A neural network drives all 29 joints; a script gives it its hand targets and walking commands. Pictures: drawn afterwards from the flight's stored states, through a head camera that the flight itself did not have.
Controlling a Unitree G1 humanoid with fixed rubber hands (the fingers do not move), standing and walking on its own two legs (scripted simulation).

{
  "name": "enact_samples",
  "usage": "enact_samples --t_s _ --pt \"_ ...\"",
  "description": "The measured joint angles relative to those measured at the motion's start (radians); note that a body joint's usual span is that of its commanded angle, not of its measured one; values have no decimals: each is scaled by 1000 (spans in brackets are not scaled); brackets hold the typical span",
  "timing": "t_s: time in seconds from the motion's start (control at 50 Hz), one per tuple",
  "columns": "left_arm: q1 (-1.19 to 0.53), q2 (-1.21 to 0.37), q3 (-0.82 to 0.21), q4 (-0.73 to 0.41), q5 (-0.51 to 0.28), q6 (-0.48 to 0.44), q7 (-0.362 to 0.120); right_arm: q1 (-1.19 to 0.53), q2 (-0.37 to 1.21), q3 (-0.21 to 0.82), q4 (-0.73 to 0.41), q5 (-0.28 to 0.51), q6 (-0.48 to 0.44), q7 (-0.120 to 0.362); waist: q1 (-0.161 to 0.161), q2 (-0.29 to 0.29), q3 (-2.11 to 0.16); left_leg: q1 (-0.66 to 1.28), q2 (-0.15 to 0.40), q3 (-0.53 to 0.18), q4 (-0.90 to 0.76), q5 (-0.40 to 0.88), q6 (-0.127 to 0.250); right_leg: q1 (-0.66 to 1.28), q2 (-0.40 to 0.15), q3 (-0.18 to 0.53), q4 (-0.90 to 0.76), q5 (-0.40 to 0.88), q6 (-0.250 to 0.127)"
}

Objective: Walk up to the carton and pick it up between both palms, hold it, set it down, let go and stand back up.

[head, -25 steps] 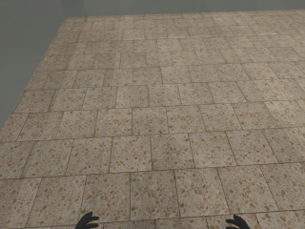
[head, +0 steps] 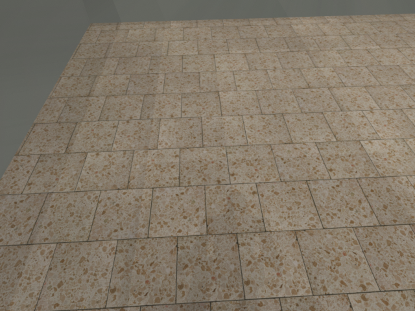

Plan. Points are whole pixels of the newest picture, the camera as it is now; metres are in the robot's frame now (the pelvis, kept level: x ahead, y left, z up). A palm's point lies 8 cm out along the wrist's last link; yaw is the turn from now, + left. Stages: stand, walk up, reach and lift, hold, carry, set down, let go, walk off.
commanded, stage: stand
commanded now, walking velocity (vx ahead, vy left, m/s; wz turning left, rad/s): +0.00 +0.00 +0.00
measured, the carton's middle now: out of the picture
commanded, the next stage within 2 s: walk up in 1.70 s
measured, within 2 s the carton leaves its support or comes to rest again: neither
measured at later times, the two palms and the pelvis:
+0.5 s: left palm out of the picture +0.00 +0.21 -0.13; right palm out of the picture +0.01 -0.22 -0.14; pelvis +0.00 -0.01 +0.01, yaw +0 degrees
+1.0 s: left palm out of the picture -0.03 +0.19 -0.14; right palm out of the picture -0.02 -0.21 -0.14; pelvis +0.00 -0.01 +0.01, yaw +0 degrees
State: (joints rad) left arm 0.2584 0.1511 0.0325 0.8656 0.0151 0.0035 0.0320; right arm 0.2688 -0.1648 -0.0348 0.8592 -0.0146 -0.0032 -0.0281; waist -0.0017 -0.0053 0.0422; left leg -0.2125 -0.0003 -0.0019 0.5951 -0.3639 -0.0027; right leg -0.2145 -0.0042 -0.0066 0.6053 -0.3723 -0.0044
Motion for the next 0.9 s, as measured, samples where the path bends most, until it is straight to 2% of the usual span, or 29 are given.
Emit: enact_samples --t_s 0.46,0.7,0.9 --pt "26 -13 8 222 1 -6 17 -8 43 -4 213 3 10 -16 3 13 19 94 14 -5 -120 54 -15 92 13 -5 -117 52 -13" --pt "22 -48 0 273 -2 -10 16 9 62 10 296 3 6 -27 9 6 25 116 18 -4 -141 63 -18 114 16 -5 -137 62 -16" --pt "30 -51 -6 305 0 -7 23 12 73 10 306 2 5 -27 4 11 23 119 21 -2 -147 67 -20 116 19 -3 -144 67 -16"
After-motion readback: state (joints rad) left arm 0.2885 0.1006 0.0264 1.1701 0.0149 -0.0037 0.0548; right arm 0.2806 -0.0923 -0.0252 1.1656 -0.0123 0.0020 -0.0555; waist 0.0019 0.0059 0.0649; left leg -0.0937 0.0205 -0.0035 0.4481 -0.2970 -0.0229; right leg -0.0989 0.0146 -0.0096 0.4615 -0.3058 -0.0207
